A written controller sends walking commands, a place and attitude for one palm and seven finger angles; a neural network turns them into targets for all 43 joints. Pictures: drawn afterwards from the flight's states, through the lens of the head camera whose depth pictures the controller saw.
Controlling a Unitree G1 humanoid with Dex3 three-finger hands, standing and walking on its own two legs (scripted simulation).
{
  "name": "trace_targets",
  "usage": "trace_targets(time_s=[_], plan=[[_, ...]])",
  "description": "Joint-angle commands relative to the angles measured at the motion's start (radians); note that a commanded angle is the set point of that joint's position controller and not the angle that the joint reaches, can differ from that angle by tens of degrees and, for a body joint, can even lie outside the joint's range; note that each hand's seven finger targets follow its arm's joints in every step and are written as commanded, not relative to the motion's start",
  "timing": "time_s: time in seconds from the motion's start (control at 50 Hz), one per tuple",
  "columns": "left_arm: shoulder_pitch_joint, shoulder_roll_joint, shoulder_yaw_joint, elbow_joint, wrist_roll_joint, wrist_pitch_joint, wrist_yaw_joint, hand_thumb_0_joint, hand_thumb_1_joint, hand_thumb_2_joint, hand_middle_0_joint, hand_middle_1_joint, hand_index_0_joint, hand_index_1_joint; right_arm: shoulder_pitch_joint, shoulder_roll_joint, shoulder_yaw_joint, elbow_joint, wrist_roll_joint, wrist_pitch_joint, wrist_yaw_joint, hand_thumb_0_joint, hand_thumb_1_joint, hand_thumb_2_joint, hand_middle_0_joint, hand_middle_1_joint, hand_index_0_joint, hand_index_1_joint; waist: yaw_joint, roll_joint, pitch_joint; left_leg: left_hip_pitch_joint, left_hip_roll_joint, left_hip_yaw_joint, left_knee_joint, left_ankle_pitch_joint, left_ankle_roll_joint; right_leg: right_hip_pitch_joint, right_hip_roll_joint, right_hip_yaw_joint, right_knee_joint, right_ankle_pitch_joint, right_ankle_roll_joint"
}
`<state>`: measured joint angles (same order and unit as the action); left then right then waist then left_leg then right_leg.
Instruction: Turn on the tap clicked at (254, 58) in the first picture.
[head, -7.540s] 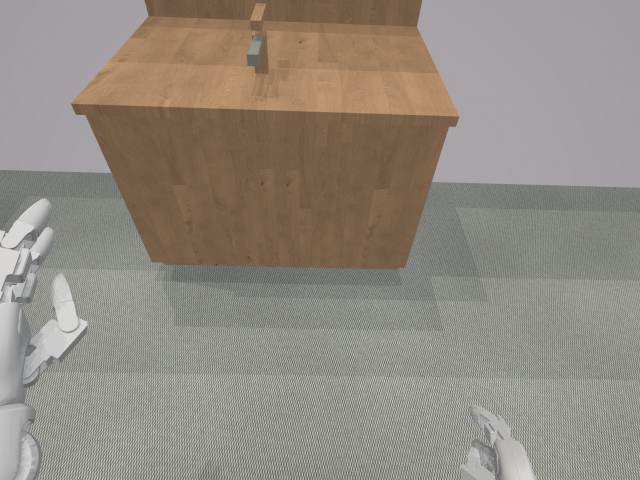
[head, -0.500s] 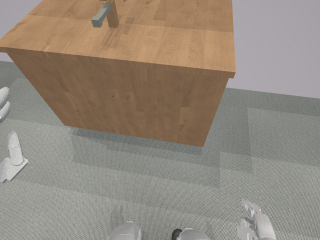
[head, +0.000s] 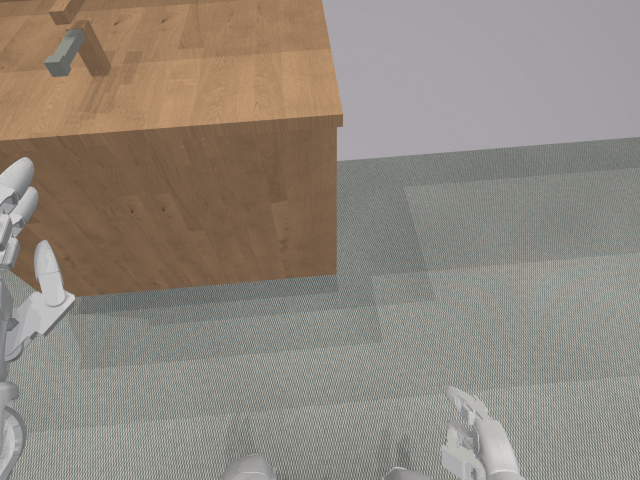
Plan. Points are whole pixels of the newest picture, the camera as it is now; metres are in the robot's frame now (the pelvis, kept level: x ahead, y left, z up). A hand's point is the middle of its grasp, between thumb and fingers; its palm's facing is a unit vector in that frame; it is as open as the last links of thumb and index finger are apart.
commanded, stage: turn to face it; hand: left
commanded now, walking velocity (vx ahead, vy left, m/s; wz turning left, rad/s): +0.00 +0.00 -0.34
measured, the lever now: (57, 66) +0.75 +0.55 +0.09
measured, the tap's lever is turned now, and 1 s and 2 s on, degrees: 0 0 0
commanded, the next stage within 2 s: take the last steps up to it in 0.34 s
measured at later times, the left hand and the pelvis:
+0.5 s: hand (103, 334) +0.20 +0.18 +0.19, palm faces +0.27 -0.87 -0.40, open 7.5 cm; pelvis -0.05 -0.02 +0.01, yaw -10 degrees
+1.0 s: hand (79, 344) +0.19 +0.20 +0.19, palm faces +0.31 -0.86 -0.39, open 7.5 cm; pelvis -0.05 -0.01 +0.01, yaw -7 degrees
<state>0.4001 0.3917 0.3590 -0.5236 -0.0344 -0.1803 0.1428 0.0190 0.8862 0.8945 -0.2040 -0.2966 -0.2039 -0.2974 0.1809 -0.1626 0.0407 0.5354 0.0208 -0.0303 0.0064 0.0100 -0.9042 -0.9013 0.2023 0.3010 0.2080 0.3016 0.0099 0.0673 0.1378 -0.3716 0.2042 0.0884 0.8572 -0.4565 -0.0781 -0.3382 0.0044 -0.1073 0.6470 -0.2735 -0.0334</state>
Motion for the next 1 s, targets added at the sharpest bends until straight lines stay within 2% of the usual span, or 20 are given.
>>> trace_targets(time_s=[0.0,0.04,0.16,0.22,0.24,0.28,0.3,0.36,0.42,0.48,0.5,0.54,0.56,0.58,0.66,0.82,0.9,0.94,0.96,0.98], plan=[[0.136,0.218,0.222,-0.242,-0.029,-0.068,0.032,0.0,0.9,0.9,-0.2,-0.3,-0.2,-0.3,-0.09,-0.107,-0.058,-0.137,-0.005,-0.003,-0.021,0.0,-0.9,-0.9,0.2,0.3,0.2,0.3,0.009,-0.2,-0.291,-0.222,-0.092,-0.114,0.359,-0.025,-0.001,0.27,-0.305,0.423,-0.257,0.414,-0.147],[0.151,0.206,0.227,-0.264,-0.029,-0.079,0.033,0.0,0.9,0.9,-0.2,-0.3,-0.2,-0.3,-0.108,-0.104,-0.057,-0.124,-0.008,0.016,-0.026,0.0,-0.9,-0.9,0.2,0.3,0.2,0.3,0.0,-0.153,-0.327,-0.164,-0.097,-0.088,0.243,-0.001,-0.005,0.26,-0.271,0.326,-0.246,0.434,-0.13],[0.164,0.185,0.207,-0.222,-0.021,-0.072,0.036,0.0,0.9,0.9,-0.2,-0.3,-0.2,-0.3,-0.088,-0.136,-0.078,-0.118,-0.009,-0.002,-0.054,0.0,-0.9,-0.9,0.2,0.3,0.2,0.3,0.014,-0.202,-0.3,0.014,-0.15,-0.035,-0.104,0.011,0.03,0.144,-0.248,0.387,-0.31,0.204,-0.134],[0.107,0.165,0.167,-0.233,-0.009,-0.071,0.035,0.0,0.9,0.9,-0.2,-0.3,-0.2,-0.3,-0.045,-0.154,-0.09,-0.109,-0.007,-0.009,-0.059,0.0,-0.9,-0.9,0.2,0.3,0.2,0.3,-0.011,-0.147,-0.31,0.204,-0.148,-0.028,-0.373,0.126,0.053,0.058,-0.215,0.375,-0.29,0.061,-0.079],[0.092,0.165,0.151,-0.25,-0.009,-0.072,0.031,0.0,0.9,0.9,-0.2,-0.3,-0.2,-0.3,-0.043,-0.166,-0.098,-0.113,-0.005,-0.014,-0.067,0.0,-0.9,-0.9,0.2,0.3,0.2,0.3,-0.013,-0.091,-0.299,0.267,-0.104,-0.05,-0.459,0.155,0.071,0.022,-0.17,0.339,-0.229,0.041,-0.044],[0.07,0.164,0.152,-0.257,0.005,-0.087,0.03,0.0,0.9,0.9,-0.2,-0.3,-0.2,-0.3,-0.064,-0.195,-0.104,-0.132,-0.007,-0.025,-0.075,0.0,-0.9,-0.9,0.2,0.3,0.2,0.3,0.01,0.185,-0.238,0.252,0.157,-0.295,-0.563,0.307,0.186,-0.117,-0.005,0.182,0.035,-0.14,0.039],[0.079,0.166,0.149,-0.228,0.01,-0.087,0.028,0.0,0.9,0.9,-0.2,-0.3,-0.2,-0.3,-0.066,-0.163,-0.089,-0.121,-0.017,-0.034,-0.077,0.0,-0.9,-0.9,0.2,0.3,0.2,0.3,0.004,0.255,-0.208,0.144,0.225,-0.343,-0.61,0.319,0.234,-0.124,0.0,0.119,0.255,-0.221,0.056],[0.0,0.123,0.076,-0.257,0.024,-0.088,0.018,0.0,0.9,0.9,-0.2,-0.3,-0.2,-0.3,-0.047,-0.168,-0.101,-0.103,-0.009,-0.066,-0.06,0.0,-0.9,-0.9,0.2,0.3,0.2,0.3,0.0,0.159,-0.158,0.159,0.15,-0.141,-0.493,0.571,0.197,-0.143,-0.02,0.079,0.292,-0.187,0.068],[-0.001,0.107,0.055,-0.233,0.018,-0.077,0.024,0.0,0.9,0.9,-0.2,-0.3,-0.2,-0.3,-0.012,-0.174,-0.097,-0.094,-0.005,-0.089,-0.044,0.0,-0.9,-0.9,0.2,0.3,0.2,0.3,-0.021,0.21,-0.183,0.196,0.107,-0.086,-0.443,0.682,0.155,-0.046,0.002,0.005,0.086,-0.15,0.072],[-0.029,0.132,0.085,-0.174,0.022,-0.072,0.028,0.0,0.9,0.9,-0.2,-0.3,-0.2,-0.3,-0.042,-0.173,-0.088,-0.084,-0.007,-0.088,-0.049,0.0,-0.9,-0.9,0.2,0.3,0.2,0.3,-0.012,0.158,-0.192,0.083,0.058,-0.04,-0.385,0.37,0.132,0.159,0.002,-0.04,-0.153,-0.042,0.062],[-0.041,0.138,0.09,-0.16,0.024,-0.073,0.031,0.0,0.9,0.9,-0.2,-0.3,-0.2,-0.3,-0.044,-0.165,-0.084,-0.082,-0.007,-0.081,-0.053,0.0,-0.9,-0.9,0.2,0.3,0.2,0.3,-0.016,0.088,-0.205,0.022,0.023,-0.024,-0.337,0.218,0.115,0.237,-0.033,-0.004,-0.224,-0.007,0.043],[-0.02,0.187,0.131,-0.118,0.017,-0.065,0.041,0.0,0.9,0.9,-0.2,-0.3,-0.2,-0.3,-0.046,-0.132,-0.072,-0.09,-0.012,-0.062,-0.055,0.0,-0.9,-0.9,0.2,0.3,0.2,0.3,-0.019,-0.238,-0.211,-0.18,-0.149,0.045,-0.049,-0.077,0.061,0.27,-0.311,0.414,-0.355,-0.071,-0.097],[-0.013,0.194,0.139,-0.114,0.005,-0.059,0.036,0.0,0.9,0.9,-0.2,-0.3,-0.2,-0.3,-0.077,-0.152,-0.092,-0.089,-0.006,-0.057,-0.056,0.0,-0.9,-0.9,0.2,0.3,0.2,0.3,0.012,-0.327,-0.187,-0.211,-0.147,-0.023,0.145,-0.094,0.063,0.211,-0.388,0.558,-0.447,-0.24,-0.134],[0.006,0.202,0.148,-0.131,0.003,-0.065,0.037,0.0,0.9,0.9,-0.2,-0.3,-0.2,-0.3,-0.098,-0.149,-0.086,-0.085,-0.009,-0.051,-0.058,0.0,-0.9,-0.9,0.2,0.3,0.2,0.3,0.001,-0.269,-0.152,-0.258,-0.129,-0.085,0.243,-0.027,0.06,0.185,-0.408,0.573,-0.466,-0.259,-0.16],[0.092,0.166,0.148,-0.137,0.003,-0.099,0.025,0.0,0.9,0.9,-0.2,-0.3,-0.2,-0.3,-0.088,-0.129,-0.069,-0.057,-0.015,-0.022,-0.06,0.0,-0.9,-0.9,0.2,0.3,0.2,0.3,-0.014,-0.17,-0.189,-0.212,-0.098,-0.073,0.175,0.108,0.049,0.158,-0.344,0.274,-0.426,-0.045,-0.124],[0.038,0.148,0.113,-0.159,0.017,-0.105,0.048,0.0,0.9,0.9,-0.2,-0.3,-0.2,-0.3,-0.046,-0.14,-0.098,-0.062,-0.025,-0.068,-0.077,0.0,-0.9,-0.9,0.2,0.3,0.2,0.3,0.008,-0.221,-0.22,-0.021,-0.145,0.034,-0.204,0.097,0.084,0.176,-0.345,0.267,-0.406,-0.148,-0.123],[-0.023,0.141,0.094,-0.19,0.022,-0.109,0.054,0.0,0.9,0.9,-0.2,-0.3,-0.2,-0.3,-0.016,-0.151,-0.108,-0.061,-0.024,-0.081,-0.087,0.0,-0.9,-0.9,0.2,0.3,0.2,0.3,-0.016,-0.13,-0.215,0.191,-0.167,0.06,-0.43,0.111,0.101,0.103,-0.261,0.184,-0.259,-0.207,-0.058],[-0.036,0.116,0.078,-0.235,0.018,-0.121,0.049,0.0,0.9,0.9,-0.2,-0.3,-0.2,-0.3,-0.015,-0.191,-0.122,-0.081,-0.016,-0.085,-0.09,0.0,-0.9,-0.9,0.2,0.3,0.2,0.3,-0.024,0.172,-0.191,0.321,0.035,-0.234,-0.54,0.143,0.196,-0.109,-0.088,0.022,0.085,-0.186,0.029],[-0.022,0.133,0.089,-0.211,0.025,-0.132,0.045,0.0,0.9,0.9,-0.2,-0.3,-0.2,-0.3,-0.02,-0.171,-0.112,-0.07,-0.014,-0.09,-0.085,0.0,-0.9,-0.9,0.2,0.3,0.2,0.3,-0.021,0.24,-0.185,0.312,0.142,-0.404,-0.618,0.119,0.271,-0.212,-0.049,-0.009,0.284,-0.326,0.045],[0.0,0.162,0.116,-0.168,0.034,-0.131,0.043,0.0,0.9,0.9,-0.2,-0.3,-0.2,-0.3,-0.035,-0.158,-0.107,-0.053,-0.019,-0.097,-0.086,0.0,-0.9,-0.9,0.2,0.3,0.2,0.3,-0.024,0.242,-0.155,0.237,0.174,-0.449,-0.639,0.048,0.321,-0.239,-0.076,0.036,0.396,-0.307,0.04]])
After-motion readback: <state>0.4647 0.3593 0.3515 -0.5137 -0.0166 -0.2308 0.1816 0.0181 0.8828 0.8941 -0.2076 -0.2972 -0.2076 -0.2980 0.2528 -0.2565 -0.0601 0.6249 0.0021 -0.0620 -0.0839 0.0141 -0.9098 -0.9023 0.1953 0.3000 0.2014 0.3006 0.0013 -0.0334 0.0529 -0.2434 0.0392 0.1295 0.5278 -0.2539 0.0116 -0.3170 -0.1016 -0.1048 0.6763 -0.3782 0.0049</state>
